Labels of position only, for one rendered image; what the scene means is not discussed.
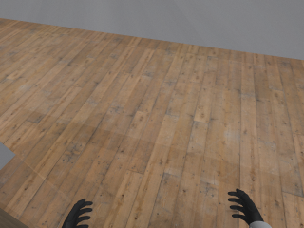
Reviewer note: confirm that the robot right hand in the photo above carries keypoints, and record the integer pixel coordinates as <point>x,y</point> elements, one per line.
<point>251,214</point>

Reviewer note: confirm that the pedestal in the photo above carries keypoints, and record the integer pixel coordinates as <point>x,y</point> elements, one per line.
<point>8,221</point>

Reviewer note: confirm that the robot left hand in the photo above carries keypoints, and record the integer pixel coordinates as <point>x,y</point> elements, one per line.
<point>73,218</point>

